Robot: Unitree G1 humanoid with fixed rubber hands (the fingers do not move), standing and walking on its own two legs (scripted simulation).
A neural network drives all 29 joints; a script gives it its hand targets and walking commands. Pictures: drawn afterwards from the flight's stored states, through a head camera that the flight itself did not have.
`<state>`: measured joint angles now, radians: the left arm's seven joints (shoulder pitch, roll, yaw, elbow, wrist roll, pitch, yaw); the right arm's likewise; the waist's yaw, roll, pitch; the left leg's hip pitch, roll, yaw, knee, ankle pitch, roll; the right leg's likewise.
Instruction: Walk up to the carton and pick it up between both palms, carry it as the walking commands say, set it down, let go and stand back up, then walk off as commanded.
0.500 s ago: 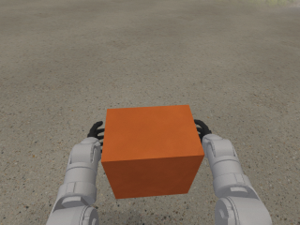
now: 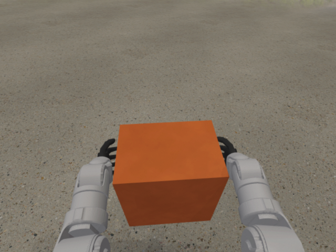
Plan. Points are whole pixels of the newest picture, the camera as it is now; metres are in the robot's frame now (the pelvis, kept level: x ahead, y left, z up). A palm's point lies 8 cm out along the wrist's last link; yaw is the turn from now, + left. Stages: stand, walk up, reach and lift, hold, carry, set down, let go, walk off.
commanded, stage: reach and lift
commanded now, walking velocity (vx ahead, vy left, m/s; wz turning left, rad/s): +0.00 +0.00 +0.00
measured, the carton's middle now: (168, 176) +0.31 +0.00 +0.01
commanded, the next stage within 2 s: hold in 0.36 s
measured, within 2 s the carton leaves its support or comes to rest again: neither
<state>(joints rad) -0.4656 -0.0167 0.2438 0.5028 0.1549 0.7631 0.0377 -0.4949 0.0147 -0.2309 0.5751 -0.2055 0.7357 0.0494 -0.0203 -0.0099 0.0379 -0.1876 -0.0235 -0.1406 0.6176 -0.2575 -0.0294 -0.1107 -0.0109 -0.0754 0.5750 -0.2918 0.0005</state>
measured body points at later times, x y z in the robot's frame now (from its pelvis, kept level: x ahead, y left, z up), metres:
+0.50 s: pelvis -0.01 +0.00 +0.00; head -0.07 +0.02 +0.44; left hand +0.31 +0.16 +0.05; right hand +0.31 -0.17 +0.05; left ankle +0.06 +0.13 -0.73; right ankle +0.03 -0.12 -0.73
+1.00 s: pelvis -0.01 +0.00 +0.00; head -0.07 +0.01 +0.44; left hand +0.31 +0.16 +0.05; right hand +0.31 -0.17 +0.05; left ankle +0.06 +0.13 -0.73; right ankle +0.03 -0.12 -0.73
